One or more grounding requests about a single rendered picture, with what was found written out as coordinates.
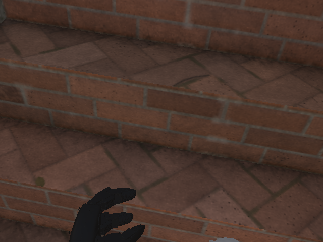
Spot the robot left hand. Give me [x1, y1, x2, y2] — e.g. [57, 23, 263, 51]
[69, 187, 145, 242]

